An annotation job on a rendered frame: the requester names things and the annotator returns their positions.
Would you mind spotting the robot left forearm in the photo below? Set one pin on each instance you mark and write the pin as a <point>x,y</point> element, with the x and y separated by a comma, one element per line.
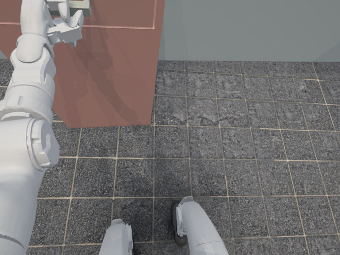
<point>30,93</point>

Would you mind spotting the robot left upper arm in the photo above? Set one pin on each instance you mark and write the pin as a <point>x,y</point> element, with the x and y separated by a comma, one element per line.
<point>28,148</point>

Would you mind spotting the robot left thigh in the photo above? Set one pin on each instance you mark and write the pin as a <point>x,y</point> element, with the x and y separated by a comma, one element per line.
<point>117,240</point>

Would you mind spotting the handle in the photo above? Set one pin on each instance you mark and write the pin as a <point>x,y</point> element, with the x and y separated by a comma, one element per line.
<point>75,6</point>

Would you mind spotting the cabinet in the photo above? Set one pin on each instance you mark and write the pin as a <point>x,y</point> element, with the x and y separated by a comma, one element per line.
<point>108,79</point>

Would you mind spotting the drawer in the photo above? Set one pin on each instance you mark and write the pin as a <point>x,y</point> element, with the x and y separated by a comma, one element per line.
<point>122,13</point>

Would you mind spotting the robot left hand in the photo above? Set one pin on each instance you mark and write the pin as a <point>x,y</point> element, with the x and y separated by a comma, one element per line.
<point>35,19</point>

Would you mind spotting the robot right shin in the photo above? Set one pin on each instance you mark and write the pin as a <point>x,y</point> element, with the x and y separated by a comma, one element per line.
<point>186,199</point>

